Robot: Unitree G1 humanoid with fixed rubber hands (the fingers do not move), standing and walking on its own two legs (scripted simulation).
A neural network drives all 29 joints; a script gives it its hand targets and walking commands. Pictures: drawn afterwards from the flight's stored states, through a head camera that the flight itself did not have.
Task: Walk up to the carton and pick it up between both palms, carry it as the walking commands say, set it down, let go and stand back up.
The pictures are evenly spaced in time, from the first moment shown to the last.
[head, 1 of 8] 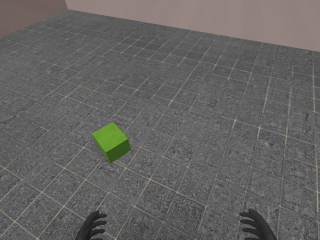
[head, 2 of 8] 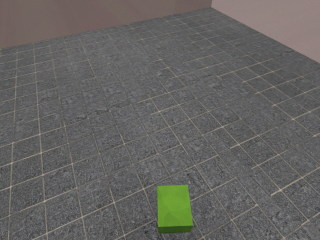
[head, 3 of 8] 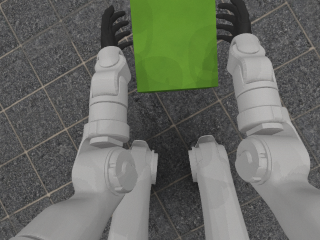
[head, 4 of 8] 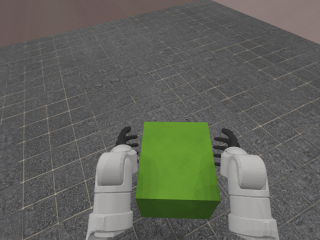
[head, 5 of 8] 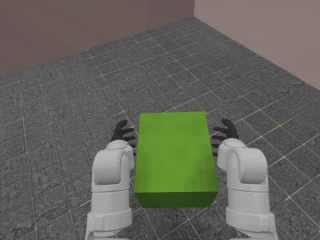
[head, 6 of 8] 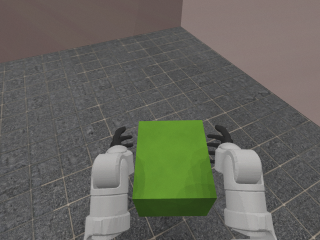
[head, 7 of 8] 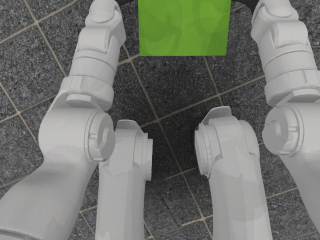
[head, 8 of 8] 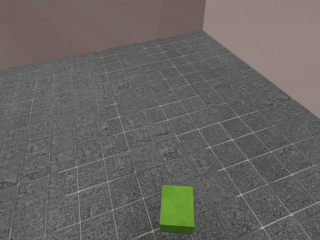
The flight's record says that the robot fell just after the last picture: no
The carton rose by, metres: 0.71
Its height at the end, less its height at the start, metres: +0.00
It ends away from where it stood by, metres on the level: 0.98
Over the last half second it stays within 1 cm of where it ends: yes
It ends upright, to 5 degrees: yes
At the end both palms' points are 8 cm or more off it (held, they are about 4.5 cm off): yes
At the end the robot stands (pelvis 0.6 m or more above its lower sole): yes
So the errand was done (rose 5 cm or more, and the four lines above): yes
